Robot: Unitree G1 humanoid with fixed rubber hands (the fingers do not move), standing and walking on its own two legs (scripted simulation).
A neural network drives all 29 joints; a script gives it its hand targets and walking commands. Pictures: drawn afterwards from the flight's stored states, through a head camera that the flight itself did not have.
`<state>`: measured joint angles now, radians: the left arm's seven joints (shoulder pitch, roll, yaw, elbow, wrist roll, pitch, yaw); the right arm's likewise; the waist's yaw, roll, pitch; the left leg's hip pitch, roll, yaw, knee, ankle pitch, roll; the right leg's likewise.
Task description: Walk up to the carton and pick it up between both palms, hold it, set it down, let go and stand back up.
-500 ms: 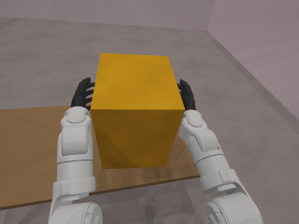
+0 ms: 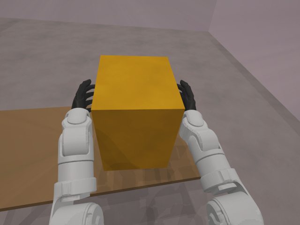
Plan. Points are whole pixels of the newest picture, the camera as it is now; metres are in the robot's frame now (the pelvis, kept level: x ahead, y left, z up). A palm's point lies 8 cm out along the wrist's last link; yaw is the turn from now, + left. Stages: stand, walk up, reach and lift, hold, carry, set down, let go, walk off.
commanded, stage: hold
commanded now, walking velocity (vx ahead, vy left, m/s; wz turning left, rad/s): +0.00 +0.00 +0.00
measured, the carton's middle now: (135, 114) +0.38 +0.02 +0.14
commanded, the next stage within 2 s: set down in 2.00 s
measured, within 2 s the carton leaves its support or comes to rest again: neither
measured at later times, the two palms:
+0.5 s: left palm (81, 109) +0.35 +0.15 +0.18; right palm (187, 109) +0.35 -0.12 +0.18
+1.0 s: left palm (81, 109) +0.35 +0.15 +0.18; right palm (188, 110) +0.35 -0.12 +0.18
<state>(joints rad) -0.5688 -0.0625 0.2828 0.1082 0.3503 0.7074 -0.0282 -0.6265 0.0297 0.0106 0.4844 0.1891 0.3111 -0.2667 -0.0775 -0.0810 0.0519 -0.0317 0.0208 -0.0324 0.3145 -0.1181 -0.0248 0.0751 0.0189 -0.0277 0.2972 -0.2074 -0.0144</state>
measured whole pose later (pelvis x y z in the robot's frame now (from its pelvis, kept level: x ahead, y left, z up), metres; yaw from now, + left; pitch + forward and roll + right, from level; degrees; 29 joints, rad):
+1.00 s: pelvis +0.00 +0.00 +0.00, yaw +0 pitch -9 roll +0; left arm -0.58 -0.06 0.28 0.11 0.35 0.71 -0.03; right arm -0.63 0.03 0.01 0.48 0.18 0.30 -0.27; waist -0.08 -0.08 0.05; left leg -0.04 0.02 -0.03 0.32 -0.11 -0.03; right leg 0.06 0.02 -0.03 0.31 -0.20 -0.02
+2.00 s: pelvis +0.00 +0.00 +0.00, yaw +0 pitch -9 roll +0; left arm -0.58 -0.06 0.28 0.10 0.35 0.72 -0.04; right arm -0.62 0.03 0.01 0.47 0.18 0.31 -0.27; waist -0.08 -0.08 0.06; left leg -0.03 0.02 -0.03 0.31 -0.12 -0.03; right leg 0.07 0.02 -0.03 0.30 -0.21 -0.02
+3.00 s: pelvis +0.03 +0.01 +0.00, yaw -1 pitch -8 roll +0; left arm -0.52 -0.08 0.30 0.35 0.36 0.34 -0.04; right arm -0.56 0.08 -0.09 0.69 0.00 -0.12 -0.21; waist 0.00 -0.07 0.09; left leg -0.01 0.02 -0.01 0.29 -0.14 -0.02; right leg 0.10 0.01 -0.01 0.24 -0.21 -0.01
